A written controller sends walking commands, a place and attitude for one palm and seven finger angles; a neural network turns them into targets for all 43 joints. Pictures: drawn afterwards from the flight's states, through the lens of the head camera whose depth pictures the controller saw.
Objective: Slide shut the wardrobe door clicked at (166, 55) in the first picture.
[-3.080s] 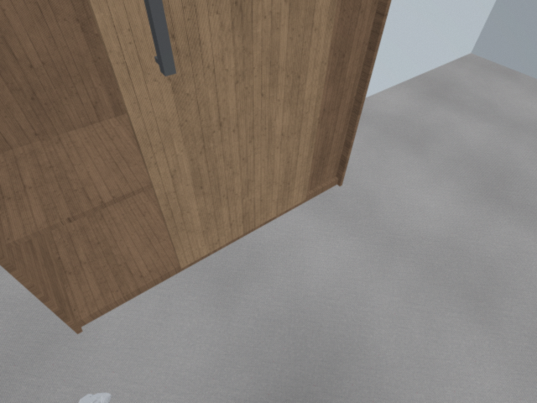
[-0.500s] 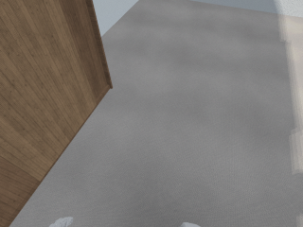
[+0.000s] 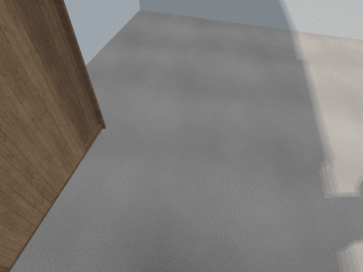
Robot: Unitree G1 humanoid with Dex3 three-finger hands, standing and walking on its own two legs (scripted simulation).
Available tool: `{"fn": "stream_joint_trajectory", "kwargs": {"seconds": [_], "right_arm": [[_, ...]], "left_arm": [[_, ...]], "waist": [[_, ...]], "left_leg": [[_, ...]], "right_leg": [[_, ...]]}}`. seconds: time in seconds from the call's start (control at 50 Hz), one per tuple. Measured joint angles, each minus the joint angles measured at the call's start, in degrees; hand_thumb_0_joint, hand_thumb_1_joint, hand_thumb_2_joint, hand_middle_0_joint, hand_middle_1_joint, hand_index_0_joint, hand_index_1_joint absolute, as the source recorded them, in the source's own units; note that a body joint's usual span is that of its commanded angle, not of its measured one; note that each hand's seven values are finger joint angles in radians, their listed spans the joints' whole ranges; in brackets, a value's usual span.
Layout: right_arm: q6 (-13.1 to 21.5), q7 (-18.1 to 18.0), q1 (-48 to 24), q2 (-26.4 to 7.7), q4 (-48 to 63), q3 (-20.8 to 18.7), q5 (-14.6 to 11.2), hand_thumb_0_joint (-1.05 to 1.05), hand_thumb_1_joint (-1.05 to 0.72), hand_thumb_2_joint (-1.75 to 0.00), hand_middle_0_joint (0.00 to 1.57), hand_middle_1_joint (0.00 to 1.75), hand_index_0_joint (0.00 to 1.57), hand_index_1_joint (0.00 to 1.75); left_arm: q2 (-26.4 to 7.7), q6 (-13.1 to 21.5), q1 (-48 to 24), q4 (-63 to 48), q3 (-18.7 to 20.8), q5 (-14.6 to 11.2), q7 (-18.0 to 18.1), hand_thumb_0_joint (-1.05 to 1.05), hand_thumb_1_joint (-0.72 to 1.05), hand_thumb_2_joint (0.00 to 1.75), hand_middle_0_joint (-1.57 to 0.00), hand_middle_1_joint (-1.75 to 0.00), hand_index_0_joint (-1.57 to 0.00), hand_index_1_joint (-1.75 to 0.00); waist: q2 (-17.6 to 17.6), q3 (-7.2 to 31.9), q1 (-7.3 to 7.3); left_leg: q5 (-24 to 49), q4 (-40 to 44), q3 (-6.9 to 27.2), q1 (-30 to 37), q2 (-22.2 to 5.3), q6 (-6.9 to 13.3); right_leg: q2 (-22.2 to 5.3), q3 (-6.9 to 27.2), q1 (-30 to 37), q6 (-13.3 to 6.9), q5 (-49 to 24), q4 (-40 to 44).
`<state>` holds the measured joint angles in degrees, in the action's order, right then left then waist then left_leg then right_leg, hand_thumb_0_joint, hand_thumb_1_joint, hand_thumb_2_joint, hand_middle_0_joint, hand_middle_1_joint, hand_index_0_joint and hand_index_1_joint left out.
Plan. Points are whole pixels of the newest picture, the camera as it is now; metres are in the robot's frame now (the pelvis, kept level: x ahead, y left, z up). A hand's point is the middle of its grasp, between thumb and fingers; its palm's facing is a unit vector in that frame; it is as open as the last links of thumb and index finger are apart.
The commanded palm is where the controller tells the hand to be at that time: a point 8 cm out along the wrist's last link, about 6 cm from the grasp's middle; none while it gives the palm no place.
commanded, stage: turn to face it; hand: right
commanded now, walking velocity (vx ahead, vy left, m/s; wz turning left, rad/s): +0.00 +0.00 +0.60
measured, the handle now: out of the picture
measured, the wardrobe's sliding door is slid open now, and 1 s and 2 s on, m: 0.41 0.41 0.41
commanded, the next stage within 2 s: none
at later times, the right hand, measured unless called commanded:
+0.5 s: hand out of the picture +0.15 -0.23 -0.17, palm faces -0.17 +0.96 -0.21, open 7.4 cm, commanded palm none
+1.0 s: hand (223, 230) +0.26 -0.10 -0.15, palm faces -0.55 +0.80 -0.25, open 7.4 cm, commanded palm none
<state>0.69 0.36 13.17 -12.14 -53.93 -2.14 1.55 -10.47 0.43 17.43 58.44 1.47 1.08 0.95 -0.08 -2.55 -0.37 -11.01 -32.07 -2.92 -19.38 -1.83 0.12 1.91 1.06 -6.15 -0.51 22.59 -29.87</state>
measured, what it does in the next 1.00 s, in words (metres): steps on the spot, turning left: right foot, then left foot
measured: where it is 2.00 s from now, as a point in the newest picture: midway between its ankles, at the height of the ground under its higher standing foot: outside the picture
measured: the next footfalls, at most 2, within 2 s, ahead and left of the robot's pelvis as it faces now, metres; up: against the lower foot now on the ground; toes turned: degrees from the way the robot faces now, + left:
right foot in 0.36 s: +0.10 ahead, -0.13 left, +0.00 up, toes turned +8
left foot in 0.78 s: +0.04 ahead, +0.13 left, +0.00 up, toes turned +33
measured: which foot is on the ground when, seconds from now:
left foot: down 0.00-0.38, up 0.40-0.76, down 0.78-1.00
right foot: down 0.00-0.00, up 0.02-0.34, down 0.36-0.78, up 0.80-1.00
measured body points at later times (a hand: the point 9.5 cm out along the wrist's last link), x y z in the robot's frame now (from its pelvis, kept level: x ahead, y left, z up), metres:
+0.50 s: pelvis +0.05 -0.03 +0.01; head +0.08 -0.05 +0.46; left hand +0.08 +0.23 -0.11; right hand +0.16 -0.28 -0.15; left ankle +0.01 +0.09 -0.66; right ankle +0.06 -0.13 -0.73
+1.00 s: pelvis +0.06 +0.01 +0.01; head +0.09 +0.04 +0.45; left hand -0.04 +0.27 -0.14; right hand +0.29 -0.14 -0.13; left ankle +0.01 +0.11 -0.73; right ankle +0.14 -0.12 -0.67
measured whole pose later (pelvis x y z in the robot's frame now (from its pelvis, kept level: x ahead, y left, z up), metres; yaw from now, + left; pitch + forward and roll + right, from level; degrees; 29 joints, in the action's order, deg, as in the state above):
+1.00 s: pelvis +0.06 +0.01 +0.01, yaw +34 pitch +0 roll +0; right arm -2.1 0.6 8.6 -12.7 -50.9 -3.2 1.5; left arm -14.9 -2.7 11.0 53.1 3.6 0.9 1.1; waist 0.9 -4.9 1.0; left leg -15.0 -30.9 1.1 -16.1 1.1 1.3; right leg -6.2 -2.6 -26.9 5.6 24.8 -57.2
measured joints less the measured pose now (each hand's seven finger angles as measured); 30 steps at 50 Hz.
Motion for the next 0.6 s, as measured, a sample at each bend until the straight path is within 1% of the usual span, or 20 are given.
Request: {"fn": "stream_joint_trajectory", "kwargs": {"seconds": [0.02, 0.04, 0.06, 0.1, 0.14, 0.22, 0.3, 0.36, 0.38, 0.4, 0.42, 0.44, 0.48, 0.5, 0.54, 0.6], "right_arm": [[0.28, -0.14, 0.00, 0.88, -0.71, 0.20, 0.06, 0.01, -0.91, -0.90, 0.19, 0.29, 0.20, 0.30], [0.34, -0.20, 0.03, 1.71, -1.29, 0.43, -0.05, 0.01, -0.91, -0.90, 0.19, 0.29, 0.20, 0.30], [0.27, -0.27, 0.15, 2.42, -1.73, 0.54, -0.18, 0.01, -0.91, -0.90, 0.19, 0.29, 0.20, 0.30], [-0.28, -0.47, 0.40, 3.53, -2.28, 0.44, -0.26, 0.01, -0.91, -0.90, 0.19, 0.29, 0.20, 0.30], [-1.01, -0.93, 0.61, 3.73, -2.68, -0.30, -0.21, 0.01, -0.93, -0.90, 0.20, 0.29, 0.20, 0.30], [-1.99, -0.59, 1.23, 2.95, -3.05, -1.16, -0.03, 0.01, -0.93, -0.90, 0.20, 0.29, 0.20, 0.30], [-2.67, -0.27, 1.53, 1.65, -2.95, -2.12, 0.06, 0.01, -0.92, -0.90, 0.20, 0.30, 0.20, 0.30], [-3.29, -0.18, 1.69, 0.44, -2.52, -2.79, -0.21, 0.01, -0.92, -0.90, 0.20, 0.30, 0.20, 0.30], [-3.62, -0.10, 1.59, -0.18, -2.30, -3.04, -0.42, 0.01, -0.91, -0.90, 0.20, 0.29, 0.20, 0.30], [-3.97, 0.01, 1.31, -0.75, -2.18, -3.31, -0.47, 0.01, -0.91, -0.90, 0.20, 0.29, 0.20, 0.30], [-4.27, 0.16, 1.02, -1.23, -2.11, -3.53, -0.31, 0.01, -0.91, -0.90, 0.20, 0.29, 0.20, 0.30], [-4.47, 0.40, 0.68, -1.71, -2.02, -3.75, -0.11, 0.01, -0.91, -0.90, 0.20, 0.29, 0.20, 0.30], [-4.56, 0.89, 0.04, -2.71, -1.44, -4.22, 0.09, 0.01, -0.91, -0.90, 0.20, 0.29, 0.20, 0.30], [-4.52, 1.04, -0.26, -3.14, -1.06, -4.36, 0.11, 0.01, -0.91, -0.90, 0.19, 0.29, 0.20, 0.30], [-4.52, 1.17, -0.88, -3.71, -0.37, -4.45, 0.05, 0.01, -0.91, -0.90, 0.19, 0.29, 0.20, 0.30], [-4.78, 1.29, -1.93, -3.97, 0.39, -4.33, -0.03, 0.01, -0.91, -0.90, 0.19, 0.29, 0.19, 0.30]], "left_arm": [[-0.27, -0.21, -0.27, 0.54, 0.16, -0.19, 0.09, 0.01, 0.91, 0.90, -0.20, -0.30, -0.21, -0.30], [-0.45, -0.62, -0.59, 0.95, 0.29, -0.26, 0.26, 0.01, 0.91, 0.90, -0.20, -0.30, -0.21, -0.30], [-0.49, -1.06, -1.02, 1.37, 0.39, -0.28, 0.40, 0.01, 0.91, 0.90, -0.20, -0.30, -0.21, -0.30], [-0.39, -1.74, -2.23, 1.84, 0.56, -0.37, 0.53, 0.01, 0.91, 0.90, -0.20, -0.30, -0.20, -0.30], [-0.16, -2.07, -3.54, 1.57, 0.79, -0.42, 0.53, 0.01, 0.91, 0.90, -0.20, -0.30, -0.20, -0.30], [0.12, -2.23, -5.98, -0.08, 1.13, -0.44, 0.48, 0.01, 0.91, 0.90, -0.20, -0.30, -0.20, -0.30], [0.13, -1.74, -8.13, -1.96, 1.32, -0.67, 0.56, 0.01, 0.91, 0.90, -0.19, -0.30, -0.20, -0.30], [0.00, -0.83, -8.76, -3.46, 1.23, -0.81, 0.84, 0.01, 0.91, 0.90, -0.20, -0.30, -0.20, -0.30], [0.18, -0.43, -8.83, -3.88, 1.19, -0.66, 0.97, 0.01, 0.91, 0.90, -0.20, -0.30, -0.20, -0.30], [0.37, -0.31, -8.81, -4.35, 1.08, -0.46, 0.94, 0.01, 0.91, 0.90, -0.20, -0.30, -0.20, -0.30], [0.48, -0.31, -8.73, -4.73, 0.93, -0.27, 0.88, 0.01, 0.91, 0.90, -0.20, -0.30, -0.20, -0.30], [0.58, -0.33, -8.53, -5.05, 0.79, -0.13, 0.88, 0.01, 0.91, 0.90, -0.20, -0.30, -0.20, -0.30], [0.83, -0.39, -8.09, -5.34, 0.52, 0.14, 0.92, 0.01, 0.91, 0.90, -0.20, -0.30, -0.20, -0.30], [0.91, -0.38, -7.89, -5.35, 0.41, 0.22, 0.92, 0.01, 0.91, 0.90, -0.20, -0.30, -0.20, -0.30], [0.97, -0.24, -7.48, -5.33, 0.33, 0.26, 0.90, 0.01, 0.91, 0.90, -0.20, -0.30, -0.20, -0.30], [0.86, -0.05, -6.87, -5.22, 0.48, 0.28, 0.69, 0.01, 0.91, 0.90, -0.20, -0.30, -0.21, -0.30]], "waist": [[1.16, -0.28, 0.13], [2.03, -0.52, 0.39], [2.40, -0.65, 0.38], [2.24, -0.99, -0.05], [1.68, -1.29, -0.39], [0.30, -1.32, -1.13], [-0.80, -1.23, -1.85], [-1.43, -0.66, -1.86], [-2.18, -0.59, -1.72], [-2.84, -0.63, -1.75], [-3.04, -0.62, -1.74], [-3.01, -0.55, -1.58], [-3.00, -0.50, -1.50], [-2.96, -0.51, -1.52], [-2.59, -0.64, -1.46], [-1.72, -1.04, -1.11]], "left_leg": [[-0.57, -1.20, -0.22, -0.11, 0.93, 1.57], [-1.73, -1.88, -0.53, 0.08, 1.58, 2.26], [-2.46, -1.62, -0.54, 0.52, 2.04, 2.52], [-2.12, 0.58, 0.14, 1.64, 2.74, 2.59], [-0.64, 3.23, 1.10, 2.58, 3.31, 2.49], [0.99, 6.07, 3.64, 2.93, 4.17, 2.49], [1.18, 6.01, 6.45, 2.34, 5.18, 1.72], [-0.05, 3.40, 8.42, 1.05, 6.10, 0.60], [-1.49, 1.27, 9.09, 0.16, 6.01, 0.52], [-6.21, -2.94, 8.98, -1.35, 5.75, 0.21], [-10.35, -8.77, 8.06, -3.28, 5.58, -0.35], [-12.62, -14.96, 6.90, -5.23, 5.30, -0.85], [-13.26, -25.25, 4.98, -8.29, 4.27, -1.81], [-12.85, -28.45, 4.23, -9.17, 3.58, -2.31], [-12.44, -31.02, 3.00, -9.64, 2.19, -3.15], [-12.85, -28.32, 1.53, -8.37, 0.36, -3.88]], "right_leg": [[-0.94, -0.38, -1.29, 0.32, 2.73, -4.13], [-1.59, -0.67, -3.08, 0.62, 5.79, -8.84], [-1.98, -1.06, -5.11, 0.89, 7.68, -13.53], [-2.63, -1.97, -9.14, 1.45, 7.82, -20.82], [-3.46, -2.60, -12.18, 2.10, 6.32, -23.31], [-4.46, -2.92, -14.68, 2.88, 3.74, -18.76], [-4.35, -2.29, -13.89, 3.03, 1.70, -11.67], [-4.08, -2.53, -10.25, 2.73, -3.72, -2.03], [-3.81, -3.27, -9.81, 1.94, -7.26, -0.95], [-3.68, -4.28, -9.66, 1.03, -7.58, -1.50], [-3.91, -5.22, -9.21, 0.30, -6.91, -1.67], [-4.25, -5.94, -8.58, -0.18, -6.32, -1.26], [-4.90, -7.30, -7.06, -0.51, -6.11, 0.50], [-5.22, -8.00, -6.33, -0.52, -6.32, 1.41], [-5.98, -9.32, -5.12, -0.46, -6.63, 2.73], [-7.28, -11.46, -3.80, -0.12, -6.29, 3.41]]}}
